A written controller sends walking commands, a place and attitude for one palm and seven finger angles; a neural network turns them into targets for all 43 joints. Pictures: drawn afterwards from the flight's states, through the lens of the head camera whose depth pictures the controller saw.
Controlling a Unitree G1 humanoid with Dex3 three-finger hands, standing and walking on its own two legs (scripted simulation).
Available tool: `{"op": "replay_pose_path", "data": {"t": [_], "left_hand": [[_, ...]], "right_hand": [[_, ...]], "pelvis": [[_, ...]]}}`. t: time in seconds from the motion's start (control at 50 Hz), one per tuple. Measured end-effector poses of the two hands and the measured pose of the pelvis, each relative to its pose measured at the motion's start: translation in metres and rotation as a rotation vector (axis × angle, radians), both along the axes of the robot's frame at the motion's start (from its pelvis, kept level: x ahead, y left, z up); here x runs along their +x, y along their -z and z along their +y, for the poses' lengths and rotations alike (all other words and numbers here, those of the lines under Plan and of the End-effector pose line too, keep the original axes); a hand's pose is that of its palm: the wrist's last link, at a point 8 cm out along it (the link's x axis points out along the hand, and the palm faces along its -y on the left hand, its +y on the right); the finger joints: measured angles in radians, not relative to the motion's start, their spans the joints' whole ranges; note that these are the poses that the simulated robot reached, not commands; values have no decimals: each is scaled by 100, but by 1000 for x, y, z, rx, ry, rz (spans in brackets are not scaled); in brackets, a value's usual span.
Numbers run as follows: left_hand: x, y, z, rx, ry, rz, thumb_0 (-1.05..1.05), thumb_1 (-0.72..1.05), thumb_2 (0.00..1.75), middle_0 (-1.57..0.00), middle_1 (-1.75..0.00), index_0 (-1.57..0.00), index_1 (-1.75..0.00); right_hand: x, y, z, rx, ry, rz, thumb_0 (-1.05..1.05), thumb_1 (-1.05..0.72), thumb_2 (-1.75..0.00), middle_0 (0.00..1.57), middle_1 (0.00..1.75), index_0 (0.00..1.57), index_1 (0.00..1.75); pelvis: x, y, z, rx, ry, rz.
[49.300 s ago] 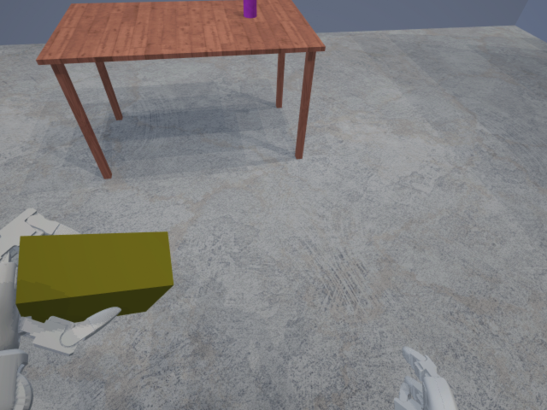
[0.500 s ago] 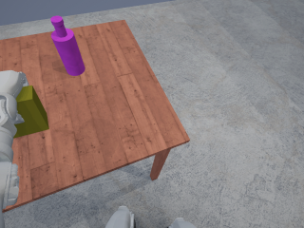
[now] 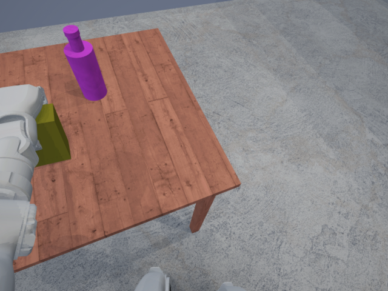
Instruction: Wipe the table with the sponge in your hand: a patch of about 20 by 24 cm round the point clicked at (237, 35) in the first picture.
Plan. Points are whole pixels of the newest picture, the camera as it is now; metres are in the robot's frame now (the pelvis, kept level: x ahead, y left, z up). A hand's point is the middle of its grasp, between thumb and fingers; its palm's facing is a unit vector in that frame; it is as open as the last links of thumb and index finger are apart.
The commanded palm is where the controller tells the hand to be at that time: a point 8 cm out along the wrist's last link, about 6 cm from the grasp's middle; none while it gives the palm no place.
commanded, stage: slide across to the middle lane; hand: left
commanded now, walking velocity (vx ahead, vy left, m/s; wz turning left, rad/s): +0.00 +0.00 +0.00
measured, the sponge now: (31, 145) +0.42 +0.37 -0.03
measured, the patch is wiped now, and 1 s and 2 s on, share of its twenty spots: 0.40 0.65 0.80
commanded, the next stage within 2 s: wipe back along the middle lane in 0.30 s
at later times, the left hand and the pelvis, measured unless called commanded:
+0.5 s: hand (57, 119) +0.46 +0.30 +0.03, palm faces -0.15 +0.02 -0.99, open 10.1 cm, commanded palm +0.44 +0.27 +0.07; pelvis +0.02 -0.02 +0.01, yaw +0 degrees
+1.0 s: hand (64, 134) +0.42 +0.28 +0.03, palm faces -0.09 +0.00 -1.00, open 10.2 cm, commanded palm +0.39 +0.25 +0.05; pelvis +0.02 -0.02 +0.01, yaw +0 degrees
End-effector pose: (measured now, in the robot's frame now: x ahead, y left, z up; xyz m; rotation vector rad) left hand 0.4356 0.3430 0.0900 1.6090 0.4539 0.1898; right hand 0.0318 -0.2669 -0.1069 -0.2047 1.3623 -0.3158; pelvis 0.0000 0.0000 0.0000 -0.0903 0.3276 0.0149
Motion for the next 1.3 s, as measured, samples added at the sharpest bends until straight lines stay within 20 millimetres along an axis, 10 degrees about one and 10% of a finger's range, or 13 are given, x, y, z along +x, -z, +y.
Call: {"op": "replay_pose_path", "data": {"t": [0.48,1.3], "left_hand": [[13,3,-52,-16,6,-26,0,-53,107,-72,-139,-73,-141],[-46,7,-82,-40,31,-108,-1,-49,106,-68,-142,-68,-145]], "right_hand": [[35,-1,-17,52,9,-31,0,-90,-90,20,30,20,30],[98,-9,2,114,-62,-193,1,-91,-90,20,30,20,30]], "pelvis": [[23,-11,-17,25,11,-19],[25,-16,-13,40,3,-99]]}}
